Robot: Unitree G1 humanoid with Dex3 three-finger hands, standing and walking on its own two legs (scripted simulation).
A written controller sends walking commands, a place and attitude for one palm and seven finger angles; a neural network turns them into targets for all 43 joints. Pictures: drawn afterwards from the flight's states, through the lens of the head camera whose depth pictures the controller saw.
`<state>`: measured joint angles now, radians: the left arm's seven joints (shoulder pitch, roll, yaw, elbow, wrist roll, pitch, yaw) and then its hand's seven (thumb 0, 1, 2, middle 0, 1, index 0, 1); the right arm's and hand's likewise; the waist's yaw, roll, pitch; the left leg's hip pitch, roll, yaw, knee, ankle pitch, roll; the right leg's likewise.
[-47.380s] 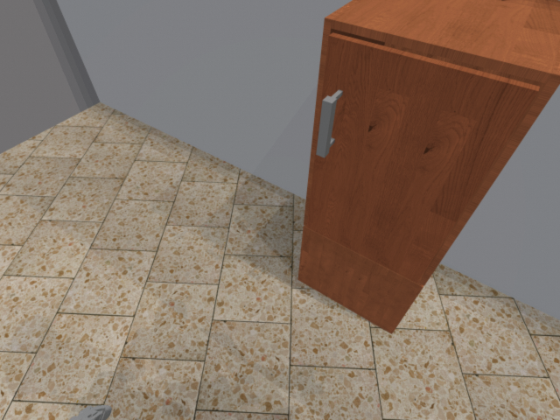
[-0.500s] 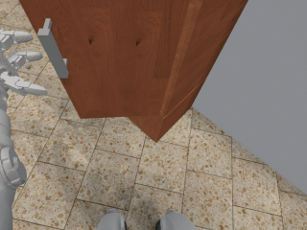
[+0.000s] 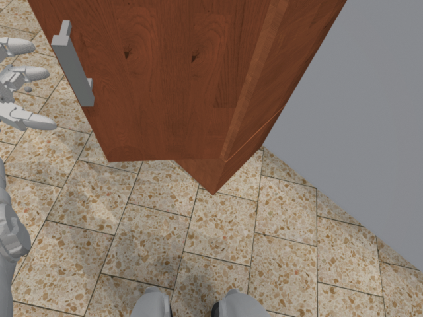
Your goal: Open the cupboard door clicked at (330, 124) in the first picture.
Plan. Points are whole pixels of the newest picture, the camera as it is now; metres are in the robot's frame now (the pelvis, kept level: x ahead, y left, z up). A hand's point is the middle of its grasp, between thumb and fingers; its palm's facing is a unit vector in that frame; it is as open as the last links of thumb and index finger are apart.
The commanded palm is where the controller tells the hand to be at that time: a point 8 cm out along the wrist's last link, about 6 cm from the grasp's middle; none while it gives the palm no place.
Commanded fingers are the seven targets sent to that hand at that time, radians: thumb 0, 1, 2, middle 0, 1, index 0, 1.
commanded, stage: move the hooked fingers beside the handle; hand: left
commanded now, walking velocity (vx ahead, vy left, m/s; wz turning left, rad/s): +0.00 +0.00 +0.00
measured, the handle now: (77, 66) +0.54 +0.22 +0.10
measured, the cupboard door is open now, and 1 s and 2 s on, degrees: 48 48 48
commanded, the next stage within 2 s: slide the fingers in behind the handle in 0.36 s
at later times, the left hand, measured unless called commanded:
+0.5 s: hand (29, 92) +0.48 +0.28 +0.10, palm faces +0.03 -1.00 -0.01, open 14.0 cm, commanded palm +0.46 +0.32 +0.09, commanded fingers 0.00 -0.50 0.30 -0.30 -1.20 -0.30 -1.20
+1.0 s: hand (53, 89) +0.49 +0.24 +0.10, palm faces +0.02 -1.00 +0.00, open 14.0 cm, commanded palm +0.47 +0.29 +0.09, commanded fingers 0.00 -0.50 0.30 -0.30 -1.20 -0.30 -1.20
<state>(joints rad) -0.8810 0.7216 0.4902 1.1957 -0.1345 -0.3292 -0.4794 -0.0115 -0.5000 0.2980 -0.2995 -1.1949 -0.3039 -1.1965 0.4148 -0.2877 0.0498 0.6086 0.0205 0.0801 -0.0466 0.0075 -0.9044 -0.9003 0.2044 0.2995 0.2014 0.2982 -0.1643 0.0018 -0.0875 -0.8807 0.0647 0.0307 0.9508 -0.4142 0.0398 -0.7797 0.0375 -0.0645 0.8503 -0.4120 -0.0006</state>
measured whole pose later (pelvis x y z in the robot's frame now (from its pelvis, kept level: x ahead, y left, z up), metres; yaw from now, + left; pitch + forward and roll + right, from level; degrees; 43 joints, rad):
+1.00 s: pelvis -0.01 +0.00 +0.00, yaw +0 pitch +19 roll -4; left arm -0.90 0.64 0.44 1.19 -0.13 -0.34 -0.38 -0.01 -0.50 0.30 -0.30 -1.19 -0.30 -1.20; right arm 0.41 -0.28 0.05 0.61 0.02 0.07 -0.04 0.01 -0.90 -0.90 0.20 0.30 0.20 0.30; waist -0.17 0.01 -0.09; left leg -0.89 0.06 0.03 0.96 -0.41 0.04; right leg -0.79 0.04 -0.06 0.87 -0.41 0.00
